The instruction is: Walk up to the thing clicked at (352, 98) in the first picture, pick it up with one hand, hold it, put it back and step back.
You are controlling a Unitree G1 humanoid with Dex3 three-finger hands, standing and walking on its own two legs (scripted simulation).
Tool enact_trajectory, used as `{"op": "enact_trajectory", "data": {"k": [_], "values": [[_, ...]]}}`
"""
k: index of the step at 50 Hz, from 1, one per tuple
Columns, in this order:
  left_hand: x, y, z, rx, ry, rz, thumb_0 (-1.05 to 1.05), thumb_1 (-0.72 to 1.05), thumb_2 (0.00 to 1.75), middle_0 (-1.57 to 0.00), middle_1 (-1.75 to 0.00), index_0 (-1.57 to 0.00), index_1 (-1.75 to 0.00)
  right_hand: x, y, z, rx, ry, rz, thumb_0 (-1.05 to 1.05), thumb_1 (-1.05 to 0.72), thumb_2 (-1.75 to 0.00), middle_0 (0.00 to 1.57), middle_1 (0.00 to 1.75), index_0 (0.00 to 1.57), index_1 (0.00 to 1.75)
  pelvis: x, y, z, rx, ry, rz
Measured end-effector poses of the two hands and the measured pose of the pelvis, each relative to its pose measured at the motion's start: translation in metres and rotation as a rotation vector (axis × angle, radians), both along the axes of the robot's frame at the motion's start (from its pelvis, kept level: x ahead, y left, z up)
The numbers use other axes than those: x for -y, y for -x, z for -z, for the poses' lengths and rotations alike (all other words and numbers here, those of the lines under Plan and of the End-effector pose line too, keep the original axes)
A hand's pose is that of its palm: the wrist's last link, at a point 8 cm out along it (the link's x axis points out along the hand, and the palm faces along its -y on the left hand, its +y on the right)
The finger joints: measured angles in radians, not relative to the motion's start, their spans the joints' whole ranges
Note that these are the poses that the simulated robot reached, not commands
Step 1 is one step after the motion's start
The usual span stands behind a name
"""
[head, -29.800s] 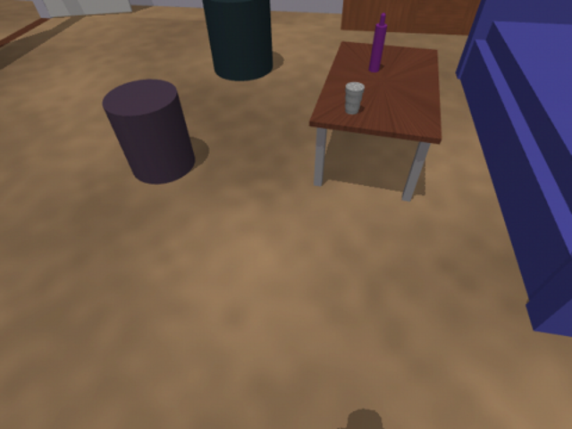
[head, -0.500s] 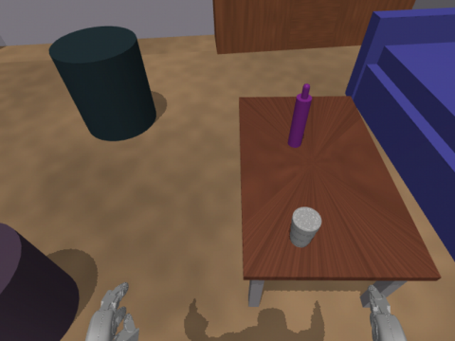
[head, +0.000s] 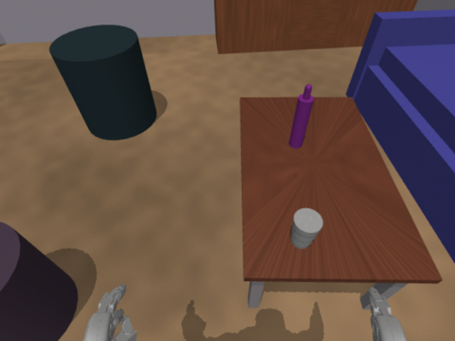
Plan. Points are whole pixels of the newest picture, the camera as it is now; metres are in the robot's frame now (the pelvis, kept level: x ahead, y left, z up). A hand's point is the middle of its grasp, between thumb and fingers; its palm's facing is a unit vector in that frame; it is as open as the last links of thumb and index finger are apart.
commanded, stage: home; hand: right
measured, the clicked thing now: (304, 230) +0.49 -0.20 -0.26
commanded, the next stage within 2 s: stand in 0.58 s
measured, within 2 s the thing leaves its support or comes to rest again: neither
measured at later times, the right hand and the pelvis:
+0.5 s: hand out of the picture +0.16 -0.18 -0.06, palm faces +0.12 +0.95 -0.28, open 17.6 cm; pelvis +0.00 +0.01 +0.00, yaw +0 degrees
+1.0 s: hand out of the picture +0.12 -0.24 -0.11, palm faces -0.04 +0.93 -0.36, open 12.6 cm; pelvis +0.00 +0.00 +0.02, yaw +0 degrees
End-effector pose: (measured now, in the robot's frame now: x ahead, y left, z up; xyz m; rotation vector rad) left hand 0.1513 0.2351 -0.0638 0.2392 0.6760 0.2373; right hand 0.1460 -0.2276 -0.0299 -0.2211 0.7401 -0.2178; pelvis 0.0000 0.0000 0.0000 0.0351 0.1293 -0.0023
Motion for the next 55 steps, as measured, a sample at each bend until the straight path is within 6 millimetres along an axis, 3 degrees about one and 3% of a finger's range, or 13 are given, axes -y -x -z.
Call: {"op": "enact_trajectory", "data": {"k": [36, 38, 41, 45, 50, 55], "values": [[-0.005, 0.002, 0.001, 0.012, -0.008, -0.004, 0.01, 0.9, 0.9, -0.2, -0.3, -0.2, -0.3, -0.005, 0.003, -0.001, -0.003, 0.007, -0.001, -0.01, 0.56, -0.03, 0.05, 0.05, 0.05, 0.05, -0.005, 0.003, 0.002, 0.001, 0.004, 0.001], [-0.006, 0.003, 0.006, -0.049, -0.043, 0.071, 0.01, 0.9, 0.9, -0.2, -0.3, -0.2, -0.3, -0.001, 0.001, 0.007, -0.001, 0.041, -0.064, 0.0, 0.54, -0.05, 0.07, 0.07, 0.07, 0.07, -0.005, 0.005, -0.001, 0.034, 0.014, -0.003], [-0.016, 0.009, 0.016, -0.177, -0.062, 0.144, 0.01, 0.9, 0.9, -0.2, -0.3, -0.2, -0.3, 0.014, 0.003, 0.024, -0.063, 0.069, -0.125, 0.0, 0.46, -0.14, 0.11, 0.13, 0.11, 0.14, -0.005, 0.006, -0.005, 0.068, 0.026, -0.004], [-0.037, 0.024, 0.017, -0.263, -0.051, 0.104, 0.01, 0.9, 0.9, -0.21, -0.3, -0.21, -0.3, 0.034, 0.017, 0.038, -0.158, 0.074, -0.121, 0.0, 0.26, -0.34, 0.16, 0.21, 0.16, 0.21, -0.005, 0.006, -0.01, 0.095, 0.035, -0.008], [-0.058, 0.05, 0.014, -0.361, -0.063, 0.037, 0.01, 0.9, 0.9, -0.2, -0.3, -0.2, -0.3, 0.052, 0.039, 0.046, -0.265, 0.076, -0.079, 0.0, -0.07, -0.62, 0.18, 0.26, 0.18, 0.27, -0.002, 0.001, -0.018, 0.109, 0.041, -0.004], [-0.065, 0.074, 0.013, -0.448, -0.061, -0.01, 0.01, 0.9, 0.9, -0.2, -0.3, -0.2, -0.3, 0.059, 0.057, 0.05, -0.354, 0.068, -0.048, 0.0, -0.44, -0.78, 0.19, 0.28, 0.19, 0.29, 0.001, -0.003, -0.026, 0.125, 0.038, -0.01]]}}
